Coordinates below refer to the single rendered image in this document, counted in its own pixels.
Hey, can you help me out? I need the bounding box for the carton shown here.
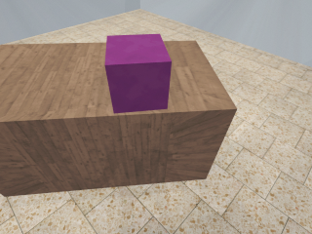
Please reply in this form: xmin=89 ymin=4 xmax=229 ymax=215
xmin=104 ymin=33 xmax=172 ymax=114

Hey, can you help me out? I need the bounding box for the pedestal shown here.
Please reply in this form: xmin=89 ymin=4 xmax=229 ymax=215
xmin=0 ymin=40 xmax=237 ymax=197

